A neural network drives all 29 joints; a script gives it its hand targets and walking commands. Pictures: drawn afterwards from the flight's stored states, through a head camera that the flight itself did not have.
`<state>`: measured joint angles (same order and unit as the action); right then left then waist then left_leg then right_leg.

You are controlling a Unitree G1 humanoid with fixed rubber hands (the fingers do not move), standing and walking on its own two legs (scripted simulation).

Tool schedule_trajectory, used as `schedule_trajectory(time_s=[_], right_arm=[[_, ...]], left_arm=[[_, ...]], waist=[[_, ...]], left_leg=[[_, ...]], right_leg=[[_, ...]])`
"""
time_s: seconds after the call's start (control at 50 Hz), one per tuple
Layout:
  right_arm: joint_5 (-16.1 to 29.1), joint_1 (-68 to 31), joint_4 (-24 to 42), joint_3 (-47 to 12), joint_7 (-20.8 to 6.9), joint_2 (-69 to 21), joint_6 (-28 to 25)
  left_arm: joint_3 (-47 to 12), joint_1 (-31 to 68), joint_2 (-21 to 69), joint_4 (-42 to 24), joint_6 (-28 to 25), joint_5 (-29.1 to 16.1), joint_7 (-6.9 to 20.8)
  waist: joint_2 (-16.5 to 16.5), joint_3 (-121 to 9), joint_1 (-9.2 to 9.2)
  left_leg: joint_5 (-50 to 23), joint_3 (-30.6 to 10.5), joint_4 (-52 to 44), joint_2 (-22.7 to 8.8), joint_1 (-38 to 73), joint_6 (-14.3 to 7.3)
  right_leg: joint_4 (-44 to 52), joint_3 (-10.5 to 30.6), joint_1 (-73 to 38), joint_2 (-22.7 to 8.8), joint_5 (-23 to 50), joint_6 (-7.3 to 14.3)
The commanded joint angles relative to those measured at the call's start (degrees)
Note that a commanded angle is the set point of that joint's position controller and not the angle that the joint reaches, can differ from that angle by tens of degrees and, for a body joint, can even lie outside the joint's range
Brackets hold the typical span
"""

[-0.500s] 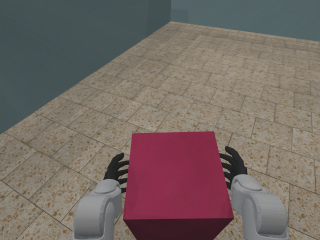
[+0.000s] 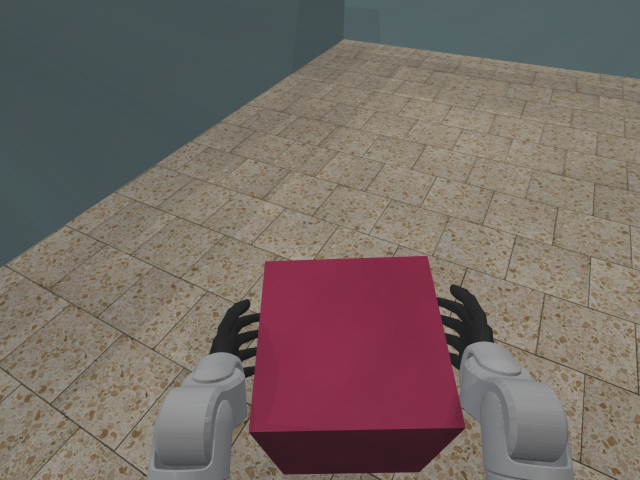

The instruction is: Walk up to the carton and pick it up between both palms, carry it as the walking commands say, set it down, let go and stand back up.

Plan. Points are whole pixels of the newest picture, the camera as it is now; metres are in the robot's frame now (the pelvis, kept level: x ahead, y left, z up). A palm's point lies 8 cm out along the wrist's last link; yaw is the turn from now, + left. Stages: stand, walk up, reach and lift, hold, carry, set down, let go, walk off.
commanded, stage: carry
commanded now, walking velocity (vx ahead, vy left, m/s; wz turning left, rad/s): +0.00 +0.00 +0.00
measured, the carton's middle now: (348, 375) +0.27 +0.00 +0.01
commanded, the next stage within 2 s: hold in 0.74 s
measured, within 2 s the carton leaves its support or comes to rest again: neither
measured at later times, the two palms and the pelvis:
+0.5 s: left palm (220, 352) +0.26 +0.15 +0.07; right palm (460, 340) +0.28 -0.13 +0.08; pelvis +0.00 +0.01 +0.00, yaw +0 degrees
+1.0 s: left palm (221, 391) +0.24 +0.15 +0.02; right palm (454, 396) +0.23 -0.12 +0.04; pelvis -0.01 +0.04 +0.02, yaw -10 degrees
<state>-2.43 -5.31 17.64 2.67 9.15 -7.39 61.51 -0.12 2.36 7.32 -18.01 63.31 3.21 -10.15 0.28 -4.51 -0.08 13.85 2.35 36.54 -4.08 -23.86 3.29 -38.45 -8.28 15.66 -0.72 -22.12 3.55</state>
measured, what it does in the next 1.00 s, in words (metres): stands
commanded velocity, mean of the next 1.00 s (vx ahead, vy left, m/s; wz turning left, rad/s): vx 0.00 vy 0.00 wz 0.00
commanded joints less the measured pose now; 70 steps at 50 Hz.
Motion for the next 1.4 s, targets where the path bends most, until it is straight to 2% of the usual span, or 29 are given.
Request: schedule_trajectory(time_s=[0.0, 0.02, 0.08, 0.1, 0.14, 0.16, 0.18, 0.26, 0.32, 0.38, 0.42, 0.48, 0.6, 0.64, 0.66, 0.72, 0.74, 0.76, 0.84, 0.94, 0.98, 1.08, 1.14, 1.16, 1.2, 1.24, 1.26, 1.36, 1.38], right_arm=[[13.01, -22.96, 1.98, -30.40, -8.43, -48.30, -1.63], [16.28, -23.62, 11.89, -35.08, -7.48, -52.51, -1.22], [10.16, -21.83, -3.91, -27.37, -7.91, -46.39, -1.19], [14.60, -23.40, 8.33, -32.23, -7.65, -49.63, -1.70], [9.22, -23.51, -5.84, -25.95, -8.29, -44.07, -4.05], [15.21, -27.19, 11.25, -32.61, -8.03, -51.26, -4.05], [15.72, -22.44, 8.99, -34.00, -8.18, -53.74, -1.84], [8.17, -19.34, -8.07, -22.79, -8.31, -44.09, -3.89], [11.52, -25.08, -0.08, -28.06, -8.80, -48.58, -6.82], [16.68, -29.34, 13.99, -31.73, -7.01, -52.77, -6.38], [8.06, -19.93, -3.36, -24.96, -7.44, -44.23, -6.16], [10.35, -20.06, 2.34, -28.26, -7.30, -47.09, -6.72], [12.00, -23.75, 5.02, -29.28, -7.25, -47.31, -5.61], [9.61, -22.85, -1.75, -25.97, -7.63, -43.44, -7.02], [13.17, -23.90, 8.03, -30.74, -7.43, -49.20, -6.93], [11.35, -20.98, 3.36, -29.02, -7.30, -46.55, -5.71], [-2.92, -13.66, -16.74, -9.38, -9.08, -29.55, -9.70], [-1.33, -12.66, -31.01, -11.45, -8.35, -27.69, -12.33], [7.11, -23.48, -9.60, -29.20, -11.23, -43.03, -23.37], [11.17, -35.80, -6.56, -38.44, -15.08, -52.90, -27.14], [12.23, -34.63, -7.67, -41.23, -16.91, -53.73, -28.13], [4.72, -29.81, -26.49, -30.01, -17.91, -51.57, -23.30], [1.23, -32.11, -37.27, -23.62, -21.39, -46.71, -23.56], [0.66, -38.30, -38.24, -22.30, -21.65, -46.83, -24.20], [0.22, -44.34, -43.79, -18.71, -23.42, -47.42, -25.05], [-0.68, -44.99, -47.26, -14.18, -23.96, -50.40, -26.30], [1.90, -53.71, -39.67, -17.95, -24.56, -52.80, -27.73], [2.05, -63.72, -45.91, -13.80, -27.20, -50.39, -28.45], [2.81, -65.57, -44.48, -13.84, -26.77, -50.24, -28.77]], left_arm=[[-26.60, 27.06, 45.58, -6.99, -4.02, -12.25, 8.90], [-31.23, 27.74, 50.31, -16.34, -3.50, -17.25, 8.93], [-24.72, 27.77, 44.98, -1.80, -3.97, -11.31, 8.98], [-29.25, 28.48, 48.29, -13.04, -4.61, -14.84, 8.33], [-21.61, 27.93, 41.41, 0.54, -6.96, -9.43, 9.42], [-30.74, 33.85, 49.60, -17.40, -6.65, -16.55, 8.90], [-32.95, 32.88, 51.51, -18.07, -5.01, -17.46, 8.67], [-24.72, 29.88, 43.66, 0.05, -6.22, -10.58, 8.66], [-25.95, 27.92, 47.92, -3.30, -8.82, -11.44, 9.11], [-29.81, 35.29, 50.72, -20.67, -8.69, -18.31, 8.03], [-23.93, 27.28, 43.53, -1.96, -8.66, -10.85, 8.76], [-27.87, 27.45, 45.96, -7.29, -8.84, -13.35, 9.03], [-27.43, 29.68, 44.97, -10.68, -8.23, -13.59, 8.75], [-22.54, 26.28, 41.81, -1.02, -9.24, -10.25, 9.04], [-28.48, 31.08, 46.03, -14.62, -9.79, -14.72, 8.67], [-26.65, 28.53, 44.46, -9.88, -8.57, -13.21, 8.74], [-6.61, 22.40, 24.83, 10.23, -12.37, 0.28, 10.67], [-5.76, 18.18, 21.80, 28.59, -14.98, 0.20, 10.28], [-28.01, 28.04, 39.71, 0.43, -24.78, -8.86, 13.64], [-32.97, 36.63, 45.09, -5.18, -26.44, -10.12, 16.45], [-34.92, 38.46, 47.38, -8.48, -28.25, -12.11, 16.91], [-25.56, 29.19, 48.04, 18.76, -21.94, -5.20, 17.74], [-23.82, 38.48, 51.70, 21.17, -21.26, -4.97, 17.27], [-22.26, 43.42, 54.02, 24.22, -21.57, -6.02, 17.81], [-18.36, 45.09, 56.50, 31.22, -21.38, -4.09, 18.28], [-22.57, 58.12, 59.18, 26.12, -23.23, -7.46, 19.34], [-21.94, 60.00, 60.59, 25.60, -24.23, -8.66, 19.77], [-21.94, 67.95, 66.60, 33.18, -25.44, -7.59, 17.00], [-18.63, 65.74, 62.45, 33.40, -25.84, -6.90, 17.19]], waist=[[0.89, -14.68, -0.23], [7.00, -16.43, -0.11], [2.29, -13.64, 0.10], [0.52, -13.76, -0.06], [5.39, -12.86, -0.01], [1.50, -14.77, 0.11], [0.22, -13.20, -0.06], [-5.57, -12.96, -0.05], [-3.70, -19.29, -0.45], [1.33, -14.88, -0.34], [2.12, -19.94, -0.20], [4.99, -17.32, -0.20], [1.90, -14.99, -0.03], [3.50, -16.15, -0.44], [2.99, -15.31, -0.32], [2.73, -15.73, -0.03], [2.37, 9.78, -1.89], [1.71, 10.01, -2.67], [2.25, -15.20, -0.69], [-1.52, -27.22, -7.88], [-0.61, -32.49, -7.19], [0.39, -6.99, -6.92], [-4.07, 0.81, -3.27], [1.47, 0.18, -1.96], [-4.19, 2.50, -2.34], [-6.20, 2.22, 3.31], [-5.91, -5.87, -0.26], [-6.44, -13.27, 1.93], [-6.60, -13.67, -1.78]], left_leg=[[-12.49, -0.31, -0.04, -1.78, 7.91, -5.08], [-10.83, -1.02, 0.31, -1.62, 8.02, -5.08], [-10.01, -0.26, -2.28, -1.98, 10.01, -4.62], [-10.55, -1.07, -2.23, -2.11, 7.13, -4.94], [-8.41, -1.42, -1.88, -1.87, 5.68, -4.50], [-9.45, -1.30, -2.33, -2.14, 8.16, -4.47], [-10.22, -0.81, -2.50, -1.94, 7.13, -4.17], [-14.54, -3.49, -6.44, -3.59, 9.16, -5.39], [-28.97, -3.22, -3.77, -4.35, 13.86, -5.38], [-12.81, 0.09, -2.00, -1.83, 9.44, -4.70], [-18.85, -1.65, -2.90, -2.92, 11.84, -5.56], [-21.78, -0.73, -0.38, -2.79, 9.61, -5.29], [-16.89, -2.78, -4.11, -2.85, 9.85, -5.81], [-19.28, -1.78, -0.54, -2.94, 9.49, -6.04], [-9.80, 0.85, -0.73, -1.13, 8.92, -4.99], [-9.69, -1.75, -3.39, -2.44, 10.70, -5.61], [-4.99, -3.08, -10.20, 9.46, 19.68, -6.29], [-7.01, -2.99, -10.38, 9.10, 19.63, -6.64], [-26.30, -7.78, -9.19, 8.71, 27.10, -5.94], [-26.18, -6.90, -9.99, 9.57, 25.09, -3.50], [-32.01, -7.46, -9.25, 8.93, 30.02, -3.26], [-13.93, -5.62, -14.76, 9.10, 26.30, -3.52], [2.63, -7.56, -16.43, 7.26, 27.78, -1.86], [6.18, -8.08, -14.81, 7.69, 31.07, -2.16], [13.21, -9.06, -16.62, 6.25, 27.75, -1.17], [14.66, -10.57, -16.08, 5.15, 27.78, -0.45], [12.50, -9.88, -16.44, 4.57, 26.08, -0.87], [22.38, -15.93, -21.24, 0.21, 25.15, -0.33], [19.82, -12.36, -20.44, 1.82, 22.79, -1.47]], right_leg=[[8.58, 7.74, -2.81, -8.08, 30.73, -0.95], [8.27, 6.34, -6.03, -7.95, 32.76, -0.29], [10.31, 7.32, -0.69, -7.97, 22.63, 0.17], [9.86, 6.81, -2.62, -7.89, 21.45, 0.06], [10.90, 8.65, -4.38, -8.96, 29.53, -0.71], [9.23, 7.03, -4.29, -7.92, 25.91, 0.09], [8.33, 6.43, -3.54, -7.92, 24.93, 0.06], [9.30, 6.23, 0.41, -5.28, 7.53, 0.04], [6.99, 5.84, -4.84, -6.14, 19.78, -1.34], [9.14, 6.11, -4.74, -7.54, 25.21, -0.63], [7.51, 5.94, -6.75, -7.64, 29.85, -0.08], [6.16, 5.35, -9.20, -8.33, 40.70, -0.97], [8.33, 4.14, -4.62, -6.51, 19.19, -0.91], [7.69, 5.25, -6.28, -7.67, 30.46, -0.42], [8.06, 7.13, -4.91, -8.75, 31.17, -0.09], [10.25, 5.95, -4.18, -8.53, 22.72, -0.31], [18.40, 14.68, 2.98, 0.98, 16.41, -3.56], [18.47, 15.57, 0.89, 0.61, 21.92, -4.16], [13.57, 15.04, -10.74, 2.91, 37.00, -3.13], [12.81, 16.24, -17.15, 3.06, 40.56, -3.45], [12.08, 16.31, -15.49, 4.13, 43.26, -2.66], [18.15, 13.76, -7.71, 3.99, 16.89, -2.49], [17.14, 12.98, 1.70, 5.19, 2.50, 1.23], [17.64, 13.37, 6.65, 4.65, -3.22, 2.53], [15.81, 12.73, 5.44, 4.61, -3.21, 2.22], [15.65, 13.85, 6.17, 4.21, -0.54, 2.60], [13.75, 12.96, 0.40, 5.08, 1.40, 0.89], [9.02, 11.17, -1.44, 6.53, 4.32, -1.05], [10.67, 10.97, -5.43, 5.63, 4.10, -1.07]])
